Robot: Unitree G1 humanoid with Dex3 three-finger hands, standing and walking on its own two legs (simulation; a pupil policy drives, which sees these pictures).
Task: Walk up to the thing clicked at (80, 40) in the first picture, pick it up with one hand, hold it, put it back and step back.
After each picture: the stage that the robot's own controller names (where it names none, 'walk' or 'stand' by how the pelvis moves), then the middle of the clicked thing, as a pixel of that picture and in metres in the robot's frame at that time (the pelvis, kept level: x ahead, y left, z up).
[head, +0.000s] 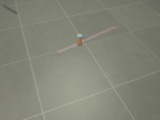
stand; (79, 39) +1.53 +0.04 -0.72
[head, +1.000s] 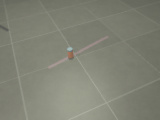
walk; (70, 52) +1.40 +0.27 -0.70
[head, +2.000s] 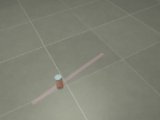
walk; (58, 80) +0.92 +0.31 -0.72
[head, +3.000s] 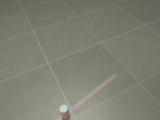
walk; (64, 111) +0.59 +0.22 -0.72
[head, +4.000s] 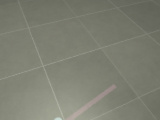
stand; out of the picture +0.46 +0.17 -0.70
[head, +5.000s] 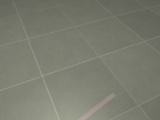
stand; out of the picture +0.44 +0.19 -0.72
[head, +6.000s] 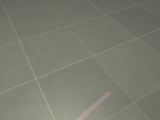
stand; out of the picture +0.41 +0.21 -0.71
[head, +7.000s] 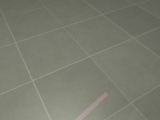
stand; out of the picture +0.39 +0.24 -0.72
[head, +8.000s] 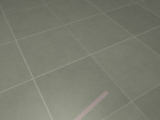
stand; out of the picture +0.39 +0.22 -0.73
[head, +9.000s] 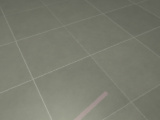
stand; out of the picture +0.40 +0.23 -0.73
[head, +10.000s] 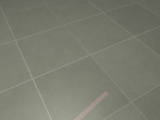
stand; out of the picture +0.39 +0.23 -0.73
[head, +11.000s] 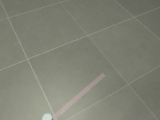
go down; out of the picture +0.42 +0.22 -0.70
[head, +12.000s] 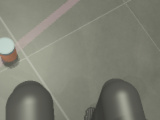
go down; (7, 50) +0.47 +0.27 -0.29
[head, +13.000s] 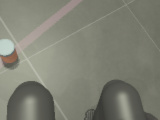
close in; (7, 51) +0.47 +0.27 -0.29
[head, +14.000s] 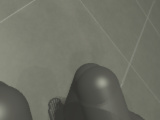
close in; out of the picture +0.45 +0.31 -0.22
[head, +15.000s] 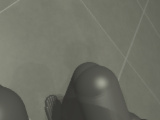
close; out of the picture +0.44 +0.32 -0.23
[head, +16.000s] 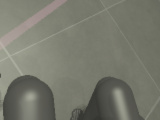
lift; out of the picture +0.35 +0.28 -0.15
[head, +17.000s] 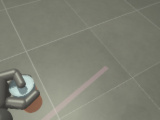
lift; (27, 95) +0.32 +0.19 +0.01
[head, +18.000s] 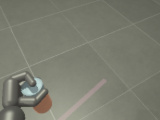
hold; (38, 96) +0.33 +0.16 -0.01
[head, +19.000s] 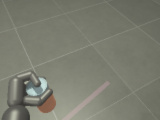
crouch; (42, 96) +0.33 +0.15 -0.01
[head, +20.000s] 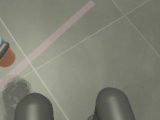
crouch; out of the picture +0.45 +0.25 -0.10
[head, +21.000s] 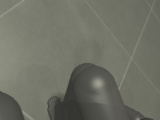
lower; out of the picture +0.43 +0.31 -0.23
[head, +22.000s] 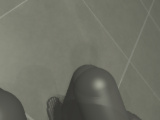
lower; out of the picture +0.42 +0.31 -0.23
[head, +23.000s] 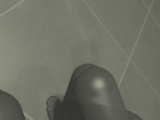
lower; out of the picture +0.42 +0.31 -0.23
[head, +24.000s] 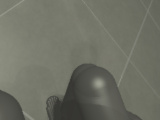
lower; out of the picture +0.43 +0.31 -0.23
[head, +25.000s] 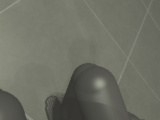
open; out of the picture +0.43 +0.30 -0.23
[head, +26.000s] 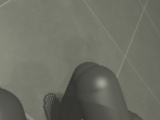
rise; out of the picture +0.41 +0.30 -0.23
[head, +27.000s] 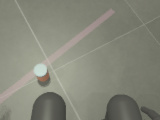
walk; (41, 72) +0.44 +0.22 -0.39
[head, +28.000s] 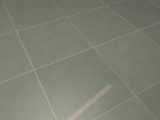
stand; out of the picture +0.37 +0.18 -0.66
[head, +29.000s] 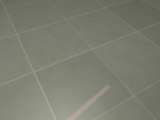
stand; out of the picture +0.39 +0.19 -0.67
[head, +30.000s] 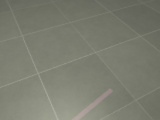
stand; out of the picture +0.38 +0.18 -0.70
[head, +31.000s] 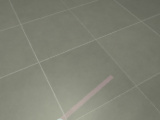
walk; out of the picture +0.41 +0.18 -0.71
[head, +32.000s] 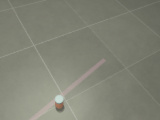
walk; (59, 101) +0.55 +0.13 -0.71
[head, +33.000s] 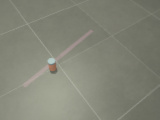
walk; (52, 64) +0.87 +0.29 -0.69
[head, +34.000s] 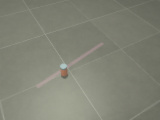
stand; (63, 69) +1.00 +0.20 -0.71
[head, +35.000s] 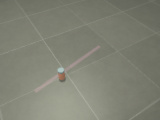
stand; (61, 73) +1.01 +0.24 -0.73
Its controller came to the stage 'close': yes
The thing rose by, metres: 0.69
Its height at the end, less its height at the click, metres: +0.00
